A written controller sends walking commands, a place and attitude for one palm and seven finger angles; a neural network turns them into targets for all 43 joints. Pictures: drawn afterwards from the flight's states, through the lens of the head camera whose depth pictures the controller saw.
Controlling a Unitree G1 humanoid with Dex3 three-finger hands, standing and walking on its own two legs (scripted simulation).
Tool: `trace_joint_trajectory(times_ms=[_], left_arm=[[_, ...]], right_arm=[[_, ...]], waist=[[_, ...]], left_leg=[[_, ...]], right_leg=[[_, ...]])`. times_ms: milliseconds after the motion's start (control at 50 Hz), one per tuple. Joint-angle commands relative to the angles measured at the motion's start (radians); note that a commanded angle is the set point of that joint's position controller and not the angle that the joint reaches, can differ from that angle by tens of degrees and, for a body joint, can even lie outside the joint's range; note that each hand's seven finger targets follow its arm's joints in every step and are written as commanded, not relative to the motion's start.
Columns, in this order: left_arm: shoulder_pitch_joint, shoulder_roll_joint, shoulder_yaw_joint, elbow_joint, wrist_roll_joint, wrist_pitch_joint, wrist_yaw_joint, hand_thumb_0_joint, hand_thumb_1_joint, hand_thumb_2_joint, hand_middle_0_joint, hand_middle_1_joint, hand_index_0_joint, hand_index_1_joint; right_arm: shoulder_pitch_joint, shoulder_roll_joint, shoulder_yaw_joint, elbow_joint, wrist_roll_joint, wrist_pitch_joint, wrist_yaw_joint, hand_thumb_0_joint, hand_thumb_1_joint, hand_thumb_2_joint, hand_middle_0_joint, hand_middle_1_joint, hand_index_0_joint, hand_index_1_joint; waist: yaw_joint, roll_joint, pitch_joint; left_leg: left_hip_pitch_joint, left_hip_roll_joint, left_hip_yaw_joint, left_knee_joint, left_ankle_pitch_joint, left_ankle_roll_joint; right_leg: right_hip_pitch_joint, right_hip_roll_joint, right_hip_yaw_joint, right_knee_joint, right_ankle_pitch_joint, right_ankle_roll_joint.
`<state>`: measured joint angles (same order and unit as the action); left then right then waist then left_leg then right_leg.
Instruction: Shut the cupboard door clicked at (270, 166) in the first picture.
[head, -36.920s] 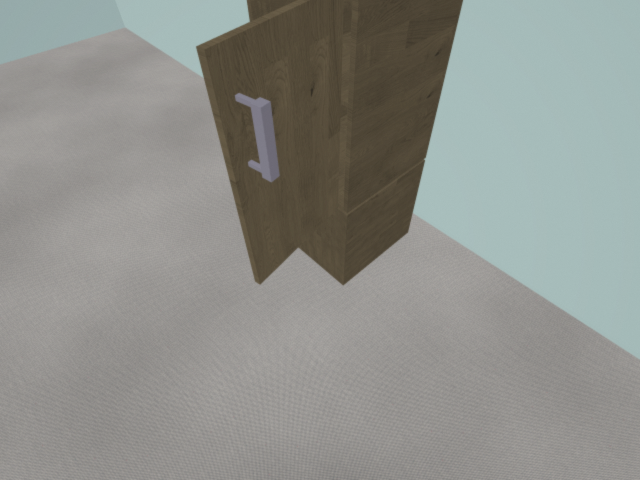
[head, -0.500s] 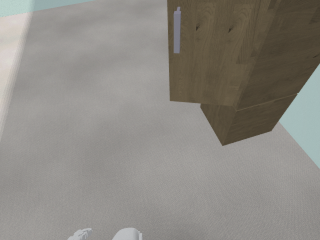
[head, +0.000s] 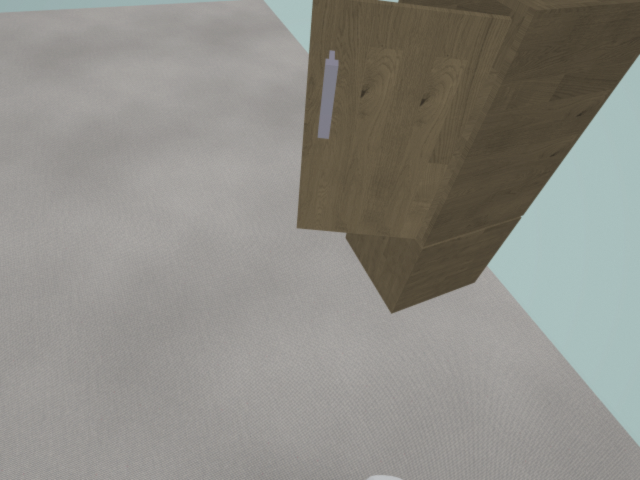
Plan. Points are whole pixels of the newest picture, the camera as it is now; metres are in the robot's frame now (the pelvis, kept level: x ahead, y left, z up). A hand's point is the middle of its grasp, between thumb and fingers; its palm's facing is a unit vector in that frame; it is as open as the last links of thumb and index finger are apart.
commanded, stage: take the last steps up to it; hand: left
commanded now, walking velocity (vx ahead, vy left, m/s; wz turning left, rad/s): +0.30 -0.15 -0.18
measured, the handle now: (327, 95) +0.77 +0.04 +0.08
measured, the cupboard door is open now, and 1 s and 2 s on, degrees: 64 64 64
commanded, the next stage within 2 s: come to a stop and stand still in 0.70 s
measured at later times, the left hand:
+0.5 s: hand (287, 421) +0.23 +0.05 -0.16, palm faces -0.04 -0.98 -0.21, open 7.2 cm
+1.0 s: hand (304, 416) +0.25 +0.02 -0.20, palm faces +0.03 -0.99 -0.13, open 7.4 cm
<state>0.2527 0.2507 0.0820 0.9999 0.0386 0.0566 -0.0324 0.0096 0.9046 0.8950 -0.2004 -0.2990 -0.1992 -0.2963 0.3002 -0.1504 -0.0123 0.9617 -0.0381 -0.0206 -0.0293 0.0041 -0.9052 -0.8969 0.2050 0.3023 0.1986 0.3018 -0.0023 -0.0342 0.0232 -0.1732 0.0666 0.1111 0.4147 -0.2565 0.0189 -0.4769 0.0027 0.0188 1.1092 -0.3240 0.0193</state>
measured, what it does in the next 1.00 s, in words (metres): walks ahead: right foot, then left foot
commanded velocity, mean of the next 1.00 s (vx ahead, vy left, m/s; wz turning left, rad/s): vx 0.12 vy -0.06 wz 0.02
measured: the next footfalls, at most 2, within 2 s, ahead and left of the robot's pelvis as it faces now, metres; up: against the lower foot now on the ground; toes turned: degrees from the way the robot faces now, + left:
right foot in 0.32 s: +0.17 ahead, -0.21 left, +0.00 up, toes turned -9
left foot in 0.84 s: +0.38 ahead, -0.05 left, +0.00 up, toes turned +4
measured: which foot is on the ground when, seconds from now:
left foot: down 0.00-0.32, up 0.34-0.82, down 0.84-1.00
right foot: up 0.00-0.30, down 0.32-0.86, up 0.88-1.00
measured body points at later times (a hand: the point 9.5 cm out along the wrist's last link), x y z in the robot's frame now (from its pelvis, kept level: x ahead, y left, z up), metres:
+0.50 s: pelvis +0.13 -0.12 -0.01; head +0.15 -0.14 +0.44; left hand +0.23 +0.10 -0.15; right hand +0.07 -0.36 -0.17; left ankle +0.09 +0.02 -0.66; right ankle +0.13 -0.20 -0.75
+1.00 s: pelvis +0.28 -0.12 -0.02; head +0.32 -0.10 +0.43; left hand +0.25 +0.08 -0.19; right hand +0.37 -0.35 -0.16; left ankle +0.34 -0.05 -0.75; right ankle +0.24 -0.26 -0.72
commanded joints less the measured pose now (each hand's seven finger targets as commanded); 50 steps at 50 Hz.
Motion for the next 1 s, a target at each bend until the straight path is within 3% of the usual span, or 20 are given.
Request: trace_joint_trajectory(times_ms=[0, 160, 220, 260, 280, 300, 320, 340, 360, 380, 420, 460, 660, 760, 780, 800, 820, 840, 900, 980], left_arm=[[-0.088, 0.016, 0.001, -0.087, -0.005, -0.025, -0.016, 0.000, 0.900, 0.900, -0.200, -0.300, -0.200, -0.300], [-0.237, -0.003, -0.022, -0.111, -0.010, -0.040, -0.027, 0.000, 0.900, 0.900, -0.200, -0.300, -0.200, -0.300], [-0.194, 0.003, -0.017, -0.088, -0.015, -0.050, -0.024, 0.000, 0.900, 0.900, -0.200, -0.300, -0.200, -0.300], [-0.054, 0.035, -0.004, -0.037, -0.015, -0.064, -0.015, 0.000, 0.900, 0.900, -0.200, -0.300, -0.200, -0.300], [0.092, 0.074, 0.008, 0.015, -0.012, -0.076, -0.007, 0.000, 0.900, 0.900, -0.200, -0.300, -0.200, -0.300], [0.231, 0.170, 0.029, 0.064, -0.007, -0.093, 0.010, 0.000, 0.900, 0.900, -0.200, -0.300, -0.200, -0.300], [0.257, 0.217, 0.031, 0.078, -0.022, -0.095, 0.024, 0.000, 0.900, 0.900, -0.200, -0.300, -0.200, -0.300], [0.185, 0.199, 0.026, 0.060, -0.030, -0.091, 0.030, 0.000, 0.900, 0.900, -0.200, -0.300, -0.200, -0.300], [0.109, 0.154, 0.021, 0.049, -0.025, -0.094, 0.037, 0.000, 0.900, 0.900, -0.200, -0.300, -0.200, -0.300], [0.033, 0.104, 0.003, 0.029, -0.026, -0.095, 0.037, 0.000, 0.900, 0.900, -0.200, -0.300, -0.200, -0.300], [-0.036, 0.021, -0.025, 0.015, -0.028, -0.109, 0.036, 0.000, 0.900, 0.900, -0.200, -0.300, -0.200, -0.300], [-0.015, -0.003, -0.032, 0.029, -0.025, -0.126, 0.039, 0.000, 0.900, 0.900, -0.200, -0.300, -0.200, -0.300], [0.135, 0.001, -0.048, 0.106, -0.018, -0.147, 0.056, 0.000, 0.900, 0.900, -0.200, -0.300, -0.200, -0.300], [0.129, 0.024, -0.044, 0.131, -0.023, -0.138, 0.058, 0.000, 0.900, 0.900, -0.200, -0.300, -0.200, -0.300], [0.123, 0.019, -0.045, 0.132, -0.030, -0.135, 0.058, 0.000, 0.900, 0.900, -0.200, -0.300, -0.200, -0.300], [0.160, -0.015, -0.054, 0.126, -0.036, -0.130, 0.064, 0.000, 0.900, 0.900, -0.200, -0.300, -0.200, -0.300], [0.195, -0.065, -0.070, 0.116, -0.051, -0.123, 0.072, 0.000, 0.900, 0.900, -0.200, -0.300, -0.200, -0.300], [0.188, -0.058, -0.073, 0.107, -0.047, -0.110, 0.082, 0.000, 0.900, 0.900, -0.200, -0.300, -0.200, -0.300], [0.165, -0.075, -0.073, 0.121, -0.031, -0.054, 0.084, 0.000, 0.900, 0.900, -0.200, -0.300, -0.200, -0.300], [0.193, -0.046, -0.049, 0.105, -0.021, -0.025, 0.075, 0.000, 0.900, 0.900, -0.200, -0.300, -0.200, -0.300]], right_arm=[[0.150, -0.199, -0.056, 0.004, 0.005, -0.029, -0.022, 0.000, -0.900, -0.900, 0.200, 0.300, 0.200, 0.300], [0.208, -0.206, -0.067, 0.064, -0.004, -0.027, -0.007, 0.000, -0.900, -0.900, 0.200, 0.300, 0.200, 0.300], [0.165, -0.222, -0.071, 0.065, -0.006, -0.025, -0.001, 0.000, -0.900, -0.900, 0.200, 0.300, 0.200, 0.300], [0.131, -0.224, -0.071, 0.068, 0.001, -0.019, 0.004, 0.000, -0.900, -0.900, 0.200, 0.300, 0.200, 0.300], [0.120, -0.202, -0.067, 0.070, 0.008, -0.021, 0.011, 0.000, -0.900, -0.900, 0.200, 0.300, 0.200, 0.300], [0.136, -0.126, -0.050, 0.058, 0.022, -0.023, 0.025, 0.000, -0.900, -0.900, 0.200, 0.300, 0.200, 0.300], [0.099, -0.097, -0.038, 0.024, 0.027, -0.019, 0.021, 0.000, -0.900, -0.900, 0.200, 0.300, 0.200, 0.300], [0.068, -0.117, -0.048, 0.024, 0.025, -0.012, 0.023, 0.000, -0.900, -0.900, 0.200, 0.300, 0.200, 0.300], [0.059, -0.110, -0.056, 0.034, 0.024, -0.005, 0.022, 0.000, -0.900, -0.900, 0.200, 0.300, 0.200, 0.300], [0.066, -0.110, -0.057, 0.053, 0.019, -0.007, 0.019, 0.000, -0.900, -0.900, 0.200, 0.300, 0.200, 0.300], [0.101, -0.082, -0.055, 0.085, 0.010, 0.003, 0.025, 0.000, -0.900, -0.900, 0.200, 0.300, 0.200, 0.300], [0.136, -0.052, -0.052, 0.100, 0.007, 0.011, 0.027, 0.000, -0.900, -0.900, 0.200, 0.300, 0.200, 0.300], [-0.136, -0.054, -0.034, 0.018, 0.018, -0.001, 0.035, 0.000, -0.900, -0.900, 0.200, 0.300, 0.200, 0.300], [-0.043, -0.067, -0.029, 0.063, 0.018, -0.021, 0.022, 0.000, -0.900, -0.900, 0.200, 0.300, 0.200, 0.300], [0.038, -0.085, -0.030, 0.089, 0.015, -0.027, 0.016, 0.000, -0.900, -0.900, 0.200, 0.300, 0.200, 0.300], [0.122, -0.142, -0.037, 0.108, 0.005, -0.034, 0.004, 0.000, -0.900, -0.900, 0.200, 0.300, 0.200, 0.300], [0.172, -0.188, -0.039, 0.115, 0.007, -0.032, -0.010, 0.000, -0.900, -0.900, 0.200, 0.300, 0.200, 0.300], [0.128, -0.178, -0.027, 0.112, 0.023, -0.017, -0.020, 0.000, -0.900, -0.900, 0.200, 0.300, 0.200, 0.300], [-0.095, -0.132, -0.009, 0.063, 0.028, 0.002, -0.033, 0.000, -0.900, -0.900, 0.200, 0.300, 0.200, 0.300], [-0.117, -0.167, -0.039, 0.051, 0.028, 0.025, -0.029, 0.000, -0.900, -0.900, 0.200, 0.300, 0.200, 0.300]], waist=[[-0.052, 0.158, 0.021], [-0.083, 0.212, 0.088], [-0.052, 0.235, 0.072], [0.021, 0.155, 0.018], [0.089, 0.067, -0.052], [0.137, -0.192, -0.147], [0.126, -0.302, -0.137], [0.103, -0.196, -0.047], [0.065, -0.250, -0.022], [0.031, -0.182, 0.026], [-0.030, -0.076, 0.038], [-0.053, -0.056, 0.021], [-0.002, -0.031, 0.066], [-0.058, -0.026, 0.021], [-0.090, -0.007, -0.023], [-0.105, 0.080, -0.101], [-0.092, 0.239, -0.188], [-0.056, 0.184, -0.161], [0.017, 0.128, 0.056], [0.028, 0.092, -0.071]], left_leg=[[0.164, 0.267, -0.197, -0.210, 0.144, 0.082], [0.116, 0.279, -0.108, -0.205, 0.167, 0.102], [0.045, 0.283, -0.084, -0.171, 0.164, 0.093], [-0.028, 0.237, -0.034, -0.034, 0.204, 0.050], [-0.105, 0.165, 0.031, 0.145, 0.197, 0.015], [-0.321, 0.050, 0.099, 0.423, -0.084, -0.018], [-0.433, -0.024, 0.012, 0.658, -0.393, -0.014], [-0.474, 0.014, -0.074, 0.760, -0.313, 0.004], [-0.471, 0.039, -0.095, 0.799, -0.222, 0.006], [-0.462, 0.062, -0.106, 0.814, -0.151, -0.002], [-0.366, 0.074, -0.096, 0.751, -0.044, -0.018], [-0.346, 0.060, -0.081, 0.697, -0.003, -0.030], [-0.431, 0.030, -0.050, 0.347, -0.020, -0.027], [-0.144, -0.067, 0.018, 0.157, 0.081, 0.016], [-0.013, -0.070, -0.007, 0.093, 0.233, 0.033], [0.198, 0.071, -0.166, 0.107, 0.572, 0.097], [0.331, 0.285, -0.375, 0.110, 1.039, 0.224], [0.213, 0.340, -0.389, 0.036, 1.137, 0.276], [-0.093, 0.274, -0.311, -0.102, 0.667, 0.211], [-0.042, 0.234, -0.244, -0.053, 0.552, 0.170]], right_leg=[[-0.209, -0.055, 0.005, -0.021, 0.067, 0.018], [-0.100, -0.080, -0.070, -0.361, 0.067, 0.001], [0.058, -0.061, -0.094, -0.459, 0.066, -0.022], [0.297, -0.018, -0.122, -0.593, 0.115, -0.042], [0.489, -0.031, -0.084, -0.653, 0.110, -0.060], [0.706, -0.246, 0.172, -0.753, -0.056, -0.124], [0.651, -0.390, 0.434, -0.885, -0.086, -0.181], [0.535, -0.386, 0.397, -0.943, -0.162, -0.188], [0.462, -0.347, 0.360, -0.954, -0.147, -0.145], [0.390, -0.331, 0.305, -0.948, -0.123, -0.158], [0.287, -0.250, 0.086, -0.944, 0.081, -0.142], [0.295, -0.219, 0.012, -0.942, 0.234, -0.144], [0.506, -0.272, 0.031, -0.873, 0.697, -0.202], [0.464, -0.218, -0.039, -0.672, 0.899, -0.164], [0.426, -0.175, -0.072, -0.547, 0.878, -0.128], [0.270, -0.107, -0.104, -0.372, 0.663, -0.071], [0.136, -0.016, -0.125, -0.172, 0.047, -0.026], [0.166, -0.018, -0.039, -0.129, -0.338, -0.027], [0.220, -0.086, 0.005, -0.293, -0.260, -0.002], [0.255, -0.051, -0.031, -0.411, -0.084, -0.003]])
